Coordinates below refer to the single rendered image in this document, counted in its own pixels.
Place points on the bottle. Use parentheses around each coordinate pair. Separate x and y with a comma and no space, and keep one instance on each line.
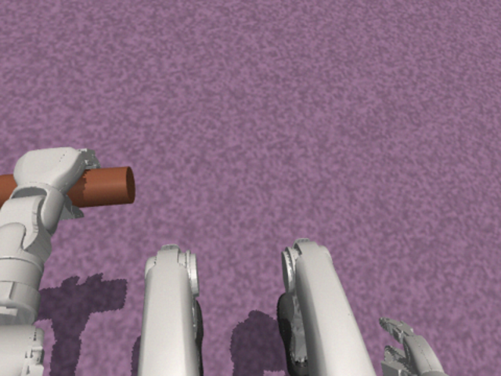
(96,187)

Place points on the left robot hand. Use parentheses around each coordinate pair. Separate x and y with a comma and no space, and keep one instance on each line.
(60,168)

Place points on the right robot foot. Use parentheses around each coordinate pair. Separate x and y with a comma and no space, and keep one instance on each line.
(294,368)

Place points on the right robot hand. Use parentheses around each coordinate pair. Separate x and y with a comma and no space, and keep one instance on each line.
(418,356)

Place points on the left robot arm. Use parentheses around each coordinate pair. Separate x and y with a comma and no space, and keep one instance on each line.
(28,219)

